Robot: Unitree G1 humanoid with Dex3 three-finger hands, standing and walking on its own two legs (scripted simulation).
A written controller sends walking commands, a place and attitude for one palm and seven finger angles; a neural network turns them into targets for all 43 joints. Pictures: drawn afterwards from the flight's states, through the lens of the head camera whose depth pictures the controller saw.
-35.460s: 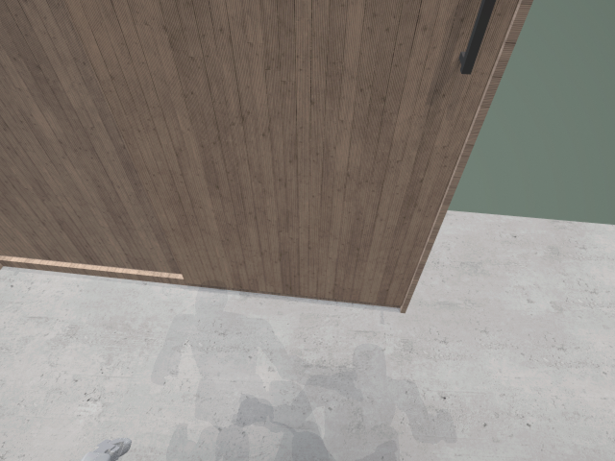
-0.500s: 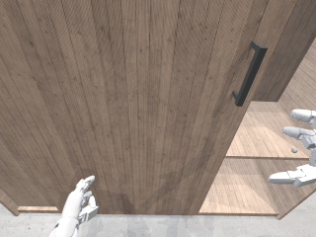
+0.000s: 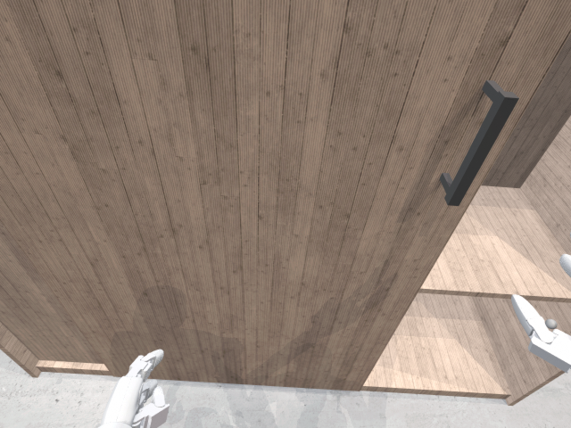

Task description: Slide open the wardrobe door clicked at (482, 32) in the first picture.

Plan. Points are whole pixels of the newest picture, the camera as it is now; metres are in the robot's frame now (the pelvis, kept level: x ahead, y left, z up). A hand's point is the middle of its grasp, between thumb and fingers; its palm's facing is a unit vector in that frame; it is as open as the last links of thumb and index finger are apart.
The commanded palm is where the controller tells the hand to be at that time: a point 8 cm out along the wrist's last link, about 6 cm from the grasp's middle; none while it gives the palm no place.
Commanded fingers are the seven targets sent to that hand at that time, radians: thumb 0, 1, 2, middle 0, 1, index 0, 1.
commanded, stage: draw the hand back to the body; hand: right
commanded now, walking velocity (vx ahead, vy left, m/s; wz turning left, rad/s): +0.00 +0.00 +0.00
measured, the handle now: (471, 147) +0.40 -0.23 +0.24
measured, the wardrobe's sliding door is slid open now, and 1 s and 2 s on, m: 0.52 0.52 0.52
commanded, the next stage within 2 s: step back with the hand held close in 0.50 s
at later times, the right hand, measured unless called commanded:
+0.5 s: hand (544, 339) +0.18 -0.25 +0.16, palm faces +0.49 +0.80 -0.36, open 7.5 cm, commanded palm +0.13 -0.28 +0.17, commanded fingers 0.00 -0.90 -0.90 0.20 0.30 0.20 0.30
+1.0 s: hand (554, 347) +0.17 -0.27 +0.15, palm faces +0.38 +0.78 -0.49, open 7.4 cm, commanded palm +0.12 -0.31 +0.17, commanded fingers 0.00 -0.90 -0.90 0.20 0.30 0.20 0.30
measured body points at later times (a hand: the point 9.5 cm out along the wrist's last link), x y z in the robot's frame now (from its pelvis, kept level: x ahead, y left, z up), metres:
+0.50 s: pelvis +0.00 +0.01 +0.00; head -0.03 +0.04 +0.45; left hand +0.19 +0.23 -0.09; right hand +0.15 -0.29 +0.18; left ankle -0.02 +0.10 -0.75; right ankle +0.02 -0.10 -0.75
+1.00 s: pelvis -0.03 -0.01 -0.01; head -0.01 +0.01 +0.44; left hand +0.16 +0.23 -0.09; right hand +0.15 -0.31 +0.18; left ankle -0.02 +0.10 -0.75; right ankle +0.02 -0.10 -0.75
